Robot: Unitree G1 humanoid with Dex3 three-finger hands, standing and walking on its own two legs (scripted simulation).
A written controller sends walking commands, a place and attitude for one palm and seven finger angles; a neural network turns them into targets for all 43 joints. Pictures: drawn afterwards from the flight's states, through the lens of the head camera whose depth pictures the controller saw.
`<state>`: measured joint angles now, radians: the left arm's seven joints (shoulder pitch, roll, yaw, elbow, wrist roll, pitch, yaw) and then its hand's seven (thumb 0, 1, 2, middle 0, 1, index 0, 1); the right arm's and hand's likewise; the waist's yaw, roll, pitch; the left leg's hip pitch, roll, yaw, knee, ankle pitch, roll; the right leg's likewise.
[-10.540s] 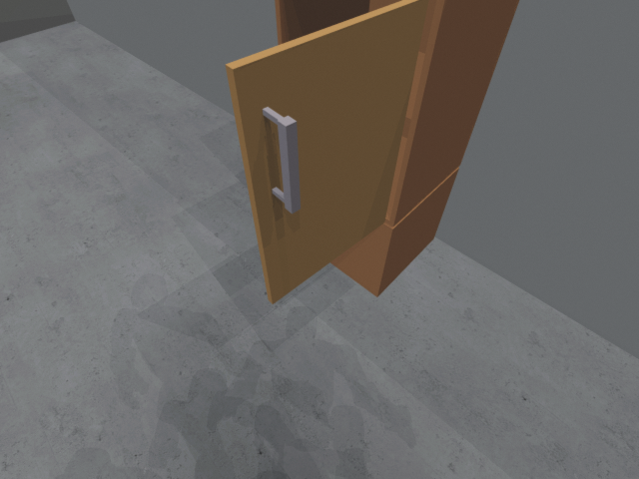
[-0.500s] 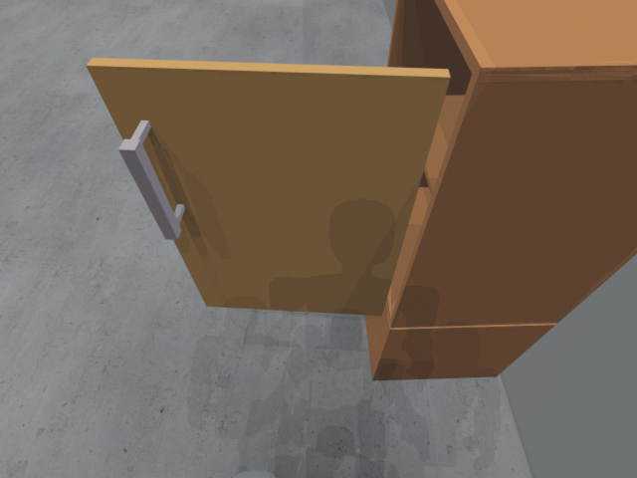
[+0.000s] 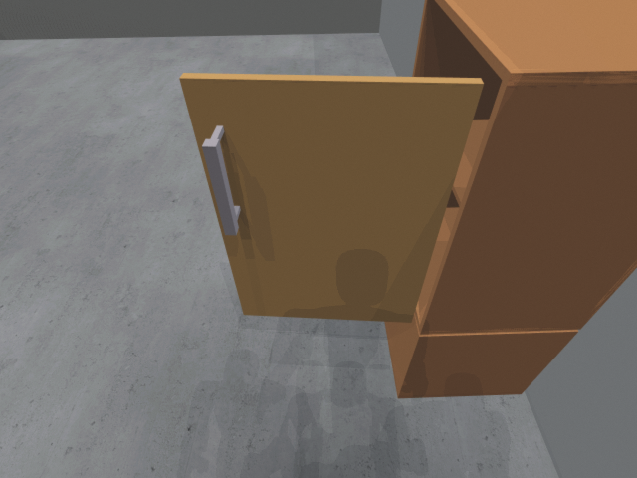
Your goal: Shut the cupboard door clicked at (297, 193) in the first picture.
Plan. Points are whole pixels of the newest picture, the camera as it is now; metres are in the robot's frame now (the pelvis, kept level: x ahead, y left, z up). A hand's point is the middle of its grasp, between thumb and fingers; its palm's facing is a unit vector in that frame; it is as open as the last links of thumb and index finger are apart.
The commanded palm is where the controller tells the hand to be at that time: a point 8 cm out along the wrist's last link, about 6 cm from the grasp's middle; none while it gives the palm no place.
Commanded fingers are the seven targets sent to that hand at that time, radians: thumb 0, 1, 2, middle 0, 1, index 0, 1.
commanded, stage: come to a stop and stand still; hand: left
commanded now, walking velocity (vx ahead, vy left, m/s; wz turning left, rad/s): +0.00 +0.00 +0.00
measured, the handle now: (225, 183) +0.52 +0.19 +0.09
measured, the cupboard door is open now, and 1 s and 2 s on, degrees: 85 85 85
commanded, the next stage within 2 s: look again from close up in 1.18 s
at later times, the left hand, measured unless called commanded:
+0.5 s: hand out of the picture -0.02 +0.14 -0.16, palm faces +0.02 -0.98 -0.20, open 7.3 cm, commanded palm none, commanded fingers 0.00 0.90 0.90 -0.20 -0.30 -0.20 -0.30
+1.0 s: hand out of the picture +0.02 +0.12 -0.16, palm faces +0.02 -0.98 -0.21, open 7.3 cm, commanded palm none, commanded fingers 0.00 0.90 0.90 -0.20 -0.30 -0.20 -0.30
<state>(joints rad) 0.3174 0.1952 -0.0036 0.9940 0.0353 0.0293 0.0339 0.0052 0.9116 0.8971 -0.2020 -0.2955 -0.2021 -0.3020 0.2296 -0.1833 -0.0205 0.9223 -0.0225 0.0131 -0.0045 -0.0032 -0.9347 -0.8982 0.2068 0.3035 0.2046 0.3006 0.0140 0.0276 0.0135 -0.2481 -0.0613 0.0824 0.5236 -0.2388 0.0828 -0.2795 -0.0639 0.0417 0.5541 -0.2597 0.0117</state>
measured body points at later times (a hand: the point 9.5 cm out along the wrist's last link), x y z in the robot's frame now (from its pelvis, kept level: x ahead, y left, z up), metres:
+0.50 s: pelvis +0.00 -0.03 +0.01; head -0.01 -0.04 +0.46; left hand -0.02 +0.19 -0.15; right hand -0.01 -0.26 -0.16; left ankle +0.03 +0.06 -0.73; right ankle +0.05 -0.16 -0.73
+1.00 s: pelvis +0.02 -0.05 +0.01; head +0.02 -0.06 +0.46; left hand +0.02 +0.17 -0.14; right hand +0.02 -0.28 -0.15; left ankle +0.03 +0.06 -0.73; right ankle +0.05 -0.16 -0.73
